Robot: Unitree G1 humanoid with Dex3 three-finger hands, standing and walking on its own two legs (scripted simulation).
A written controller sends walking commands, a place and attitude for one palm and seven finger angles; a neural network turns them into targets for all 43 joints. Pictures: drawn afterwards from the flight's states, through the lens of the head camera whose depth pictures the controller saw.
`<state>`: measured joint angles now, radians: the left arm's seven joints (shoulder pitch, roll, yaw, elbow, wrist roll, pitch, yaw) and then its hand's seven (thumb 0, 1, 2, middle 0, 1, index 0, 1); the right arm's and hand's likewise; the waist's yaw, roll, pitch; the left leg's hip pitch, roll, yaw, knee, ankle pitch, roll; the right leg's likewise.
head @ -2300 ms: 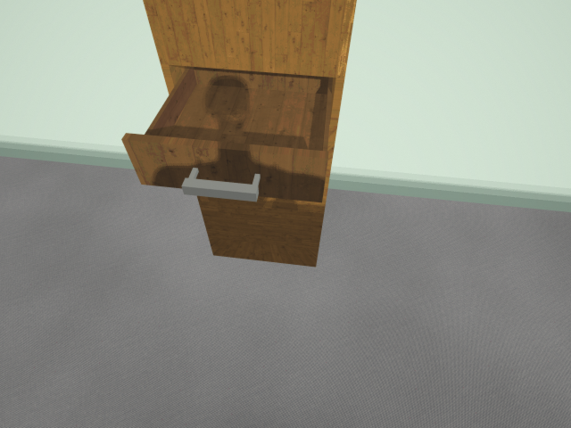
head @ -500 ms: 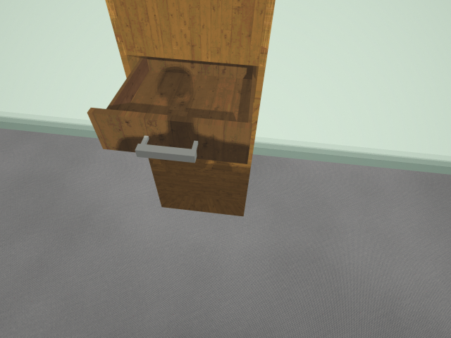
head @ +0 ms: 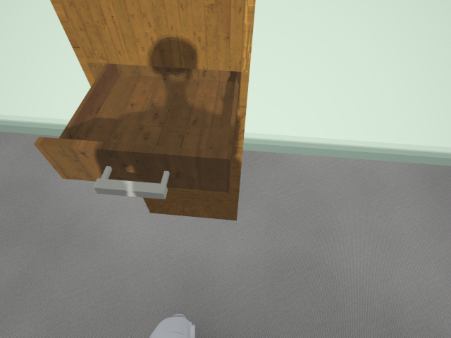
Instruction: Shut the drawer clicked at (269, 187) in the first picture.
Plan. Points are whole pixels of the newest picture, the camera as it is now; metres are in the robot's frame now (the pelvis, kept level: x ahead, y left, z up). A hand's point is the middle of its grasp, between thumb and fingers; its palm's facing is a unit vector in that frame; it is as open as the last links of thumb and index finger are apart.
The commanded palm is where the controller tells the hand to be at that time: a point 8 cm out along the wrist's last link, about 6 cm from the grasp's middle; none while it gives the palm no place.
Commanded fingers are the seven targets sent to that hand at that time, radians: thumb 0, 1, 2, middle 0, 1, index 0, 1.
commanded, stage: come to a stop and stand still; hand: left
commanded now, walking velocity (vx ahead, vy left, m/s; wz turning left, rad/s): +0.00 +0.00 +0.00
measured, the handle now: (134, 180) +0.40 +0.22 +0.00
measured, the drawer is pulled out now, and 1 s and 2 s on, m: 0.28 0.28 0.28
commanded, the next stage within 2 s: look again from close up in 1.20 s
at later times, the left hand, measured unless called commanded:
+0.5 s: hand out of the picture +0.11 +0.16 -0.17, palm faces +0.04 -0.95 -0.31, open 7.3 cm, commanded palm none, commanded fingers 0.00 0.90 0.90 -0.20 -0.30 -0.20 -0.30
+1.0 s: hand out of the picture +0.01 +0.18 -0.18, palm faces +0.09 -0.97 -0.24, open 7.4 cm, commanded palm none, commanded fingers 0.00 0.90 0.90 -0.20 -0.30 -0.20 -0.30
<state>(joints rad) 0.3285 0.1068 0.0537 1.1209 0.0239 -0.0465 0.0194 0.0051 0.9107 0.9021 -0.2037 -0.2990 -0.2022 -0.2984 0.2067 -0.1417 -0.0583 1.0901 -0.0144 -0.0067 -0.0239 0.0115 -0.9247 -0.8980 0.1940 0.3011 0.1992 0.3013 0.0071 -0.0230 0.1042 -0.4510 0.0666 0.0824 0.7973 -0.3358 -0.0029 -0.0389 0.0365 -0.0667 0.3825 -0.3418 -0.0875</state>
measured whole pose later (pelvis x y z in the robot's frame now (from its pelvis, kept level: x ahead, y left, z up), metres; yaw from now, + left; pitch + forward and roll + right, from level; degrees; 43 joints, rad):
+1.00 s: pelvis +0.02 -0.01 -0.01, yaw +0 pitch -1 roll +1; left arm 0.26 0.19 0.06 1.10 0.02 0.03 0.02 0.01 0.91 0.90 -0.20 -0.30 -0.20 -0.30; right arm 0.24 -0.15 -0.03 1.07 -0.01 0.03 -0.04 0.01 -0.93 -0.90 0.20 0.30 0.20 0.30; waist 0.03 -0.02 0.06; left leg -0.18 0.02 0.03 0.50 -0.30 -0.03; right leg -0.27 -0.02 -0.02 0.56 -0.26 -0.01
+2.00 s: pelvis +0.02 +0.04 +0.00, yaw -1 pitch -3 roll +0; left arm 0.25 0.20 -0.01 1.04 0.02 0.01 0.04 0.01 0.91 0.90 -0.20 -0.30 -0.20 -0.30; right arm 0.20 -0.20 0.00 1.06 -0.01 0.00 -0.02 0.00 -0.90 -0.90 0.20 0.30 0.20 0.30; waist 0.00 0.00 0.06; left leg -0.13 -0.03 0.08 0.48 -0.30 0.05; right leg -0.21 -0.06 0.03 0.49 -0.23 0.06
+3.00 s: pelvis +0.01 +0.03 -0.01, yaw -3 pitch -3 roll +1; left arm 0.24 0.19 -0.01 0.98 0.02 0.03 0.02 0.01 0.91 0.90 -0.20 -0.30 -0.20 -0.30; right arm 0.25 -0.21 0.00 0.95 -0.02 0.01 -0.01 0.00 -0.92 -0.90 0.20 0.30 0.20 0.30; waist -0.01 0.05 0.03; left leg -0.15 -0.01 0.13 0.51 -0.31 0.04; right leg -0.28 -0.05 0.01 0.57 -0.25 0.01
